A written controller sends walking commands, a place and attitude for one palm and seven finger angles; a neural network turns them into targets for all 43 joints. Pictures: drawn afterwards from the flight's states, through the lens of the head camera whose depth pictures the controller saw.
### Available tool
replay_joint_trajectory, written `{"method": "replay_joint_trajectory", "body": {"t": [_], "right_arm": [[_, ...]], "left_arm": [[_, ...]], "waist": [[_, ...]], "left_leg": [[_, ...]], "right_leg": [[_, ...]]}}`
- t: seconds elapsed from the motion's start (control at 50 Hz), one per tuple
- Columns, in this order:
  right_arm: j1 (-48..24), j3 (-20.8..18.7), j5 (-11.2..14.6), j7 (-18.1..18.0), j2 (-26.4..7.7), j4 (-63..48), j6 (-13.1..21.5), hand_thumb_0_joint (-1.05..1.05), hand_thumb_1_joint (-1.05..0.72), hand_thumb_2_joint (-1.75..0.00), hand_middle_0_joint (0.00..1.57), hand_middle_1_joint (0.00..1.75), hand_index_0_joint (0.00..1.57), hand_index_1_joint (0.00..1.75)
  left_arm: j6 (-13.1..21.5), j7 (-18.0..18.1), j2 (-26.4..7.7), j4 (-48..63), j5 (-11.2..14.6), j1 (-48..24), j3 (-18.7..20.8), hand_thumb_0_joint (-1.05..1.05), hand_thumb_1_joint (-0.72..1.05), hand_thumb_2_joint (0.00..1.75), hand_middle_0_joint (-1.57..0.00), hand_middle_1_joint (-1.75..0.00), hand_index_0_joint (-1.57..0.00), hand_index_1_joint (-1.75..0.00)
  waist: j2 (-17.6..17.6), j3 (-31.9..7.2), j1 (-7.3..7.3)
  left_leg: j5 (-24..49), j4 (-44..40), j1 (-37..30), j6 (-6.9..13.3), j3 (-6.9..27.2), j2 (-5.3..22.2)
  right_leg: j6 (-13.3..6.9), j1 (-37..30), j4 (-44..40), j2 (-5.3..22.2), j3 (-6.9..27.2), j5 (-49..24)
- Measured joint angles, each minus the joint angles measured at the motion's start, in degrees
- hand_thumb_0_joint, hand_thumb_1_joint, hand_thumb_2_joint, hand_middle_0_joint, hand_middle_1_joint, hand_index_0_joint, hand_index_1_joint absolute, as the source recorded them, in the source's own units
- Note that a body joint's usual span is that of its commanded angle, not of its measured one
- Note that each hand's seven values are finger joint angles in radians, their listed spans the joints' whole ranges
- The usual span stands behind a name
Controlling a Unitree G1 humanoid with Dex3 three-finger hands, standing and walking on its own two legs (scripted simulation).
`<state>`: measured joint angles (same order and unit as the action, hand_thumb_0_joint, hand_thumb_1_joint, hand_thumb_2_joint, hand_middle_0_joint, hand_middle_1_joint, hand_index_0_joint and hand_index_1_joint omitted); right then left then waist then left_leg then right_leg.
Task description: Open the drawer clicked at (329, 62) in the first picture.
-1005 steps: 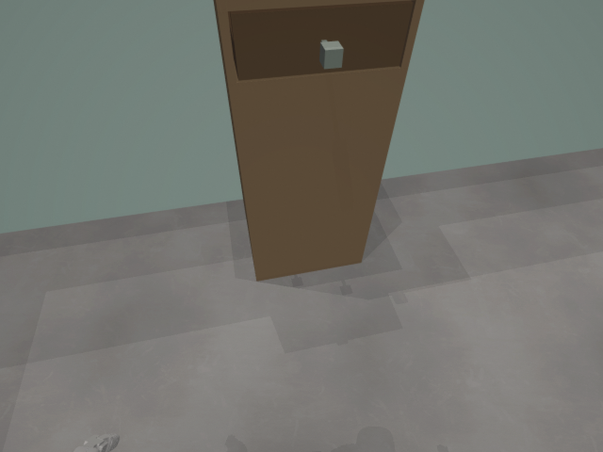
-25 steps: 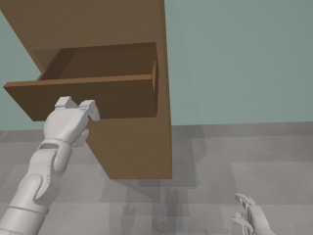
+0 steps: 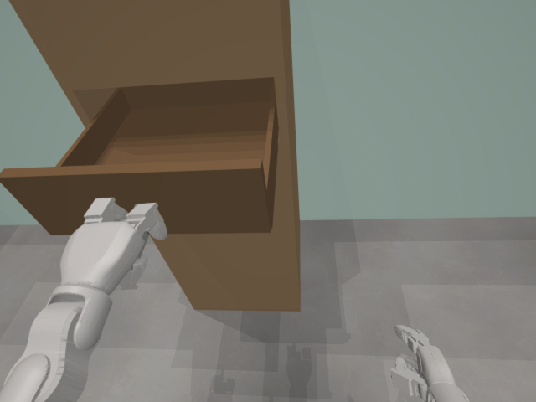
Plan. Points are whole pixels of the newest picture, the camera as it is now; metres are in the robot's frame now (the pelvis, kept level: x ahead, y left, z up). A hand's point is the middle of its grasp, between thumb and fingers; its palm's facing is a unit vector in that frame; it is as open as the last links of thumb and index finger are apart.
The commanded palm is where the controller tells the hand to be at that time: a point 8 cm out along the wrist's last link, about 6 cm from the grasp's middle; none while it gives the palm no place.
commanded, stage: pull the drawer open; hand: left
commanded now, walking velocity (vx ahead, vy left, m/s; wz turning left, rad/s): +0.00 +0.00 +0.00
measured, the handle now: (131, 227) +0.31 +0.24 +0.13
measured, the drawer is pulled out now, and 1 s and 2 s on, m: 0.25 0.30 0.29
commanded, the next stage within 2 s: open the thumb to release the handle in 0.70 s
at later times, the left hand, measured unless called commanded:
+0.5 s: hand (115, 303) +0.20 +0.22 +0.12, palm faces +0.09 -0.09 -0.99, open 7.0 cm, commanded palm +0.15 +0.22 +0.18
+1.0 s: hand (110, 292) +0.21 +0.24 +0.11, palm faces +0.11 -0.08 -0.99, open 7.3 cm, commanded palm +0.18 +0.24 +0.18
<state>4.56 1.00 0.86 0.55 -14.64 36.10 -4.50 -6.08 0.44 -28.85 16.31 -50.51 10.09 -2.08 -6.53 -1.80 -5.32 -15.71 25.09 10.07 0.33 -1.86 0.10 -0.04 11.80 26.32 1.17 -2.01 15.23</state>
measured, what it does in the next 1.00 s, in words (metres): stands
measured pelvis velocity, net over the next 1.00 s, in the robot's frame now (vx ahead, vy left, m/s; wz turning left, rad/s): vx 0.00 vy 0.00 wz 0.01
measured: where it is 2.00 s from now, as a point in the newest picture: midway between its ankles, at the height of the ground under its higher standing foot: outside the picture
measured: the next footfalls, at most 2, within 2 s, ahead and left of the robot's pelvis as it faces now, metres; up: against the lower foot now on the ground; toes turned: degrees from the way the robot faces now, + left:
none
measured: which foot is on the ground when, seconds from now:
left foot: down 0.00-1.00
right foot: down 0.00-1.00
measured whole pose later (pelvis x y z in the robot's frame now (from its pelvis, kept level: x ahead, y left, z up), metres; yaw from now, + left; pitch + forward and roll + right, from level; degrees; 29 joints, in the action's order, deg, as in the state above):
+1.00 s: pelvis +0.00 +0.00 +0.00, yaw +1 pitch +0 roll +0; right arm 4.7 0.9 0.7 -0.5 -15.1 37.5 -4.9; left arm -7.2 4.4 -28.8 21.6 -50.0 17.6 -1.3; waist -6.6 -1.4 -6.7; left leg -16.7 27.4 10.8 0.2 -1.1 0.2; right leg -0.2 11.9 27.9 1.2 -2.8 16.1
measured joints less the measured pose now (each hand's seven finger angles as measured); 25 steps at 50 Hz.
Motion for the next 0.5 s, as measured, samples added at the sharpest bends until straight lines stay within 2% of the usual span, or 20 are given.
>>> {"method": "replay_joint_trajectory", "body": {"t": [0.26, 0.42, 0.5], "right_arm": [[-0.16, -0.08, -0.31, 0.11, -0.13, 0.12, 0.5, 0.01, -0.9, -0.9, 0.2, 0.3, 0.2, 0.3], [-0.21, 0.5, -0.32, 0.38, 0.35, -0.47, 0.65, 0.01, -0.9, -0.9, 0.2, 0.3, 0.2, 0.3], [-0.3, 0.78, -0.34, 0.64, 0.41, -1.02, 0.7, 0.01, -0.9, -0.9, 0.2, 0.3, 0.2, 0.3]], "left_arm": [[0.5, 1.43, 0.54, 4.45, 0.01, 5.89, 0.49, 0.04, 0.45, 0.76, -0.13, -1.24, -0.42, -1.35], [0.51, 2.02, 0.41, 7.34, 0.28, 10.43, 1.33, 0.05, 0.45, 0.75, -0.12, -1.24, -0.42, -1.35], [0.02, 2.16, 0.52, 7.98, 0.35, 11.66, 1.9, 0.05, 0.47, 0.74, -0.11, -1.23, -0.42, -1.35]], "waist": [[-0.26, 0.32, -0.75], [-0.32, 0.16, -0.56], [-0.28, -0.08, -0.01]], "left_leg": [[0.25, 0.66, -0.09, -0.23, 0.33, 0.14], [0.21, 0.9, -0.48, -0.37, 0.17, 0.42], [0.05, 1.04, -0.4, -0.4, -0.18, 0.63]], "right_leg": [[-0.25, -0.23, 0.59, -0.12, -0.32, -0.17], [-0.36, -0.62, 0.62, -0.4, -0.16, -0.32], [-0.36, -0.43, 0.63, -0.61, 0.19, -0.4]]}}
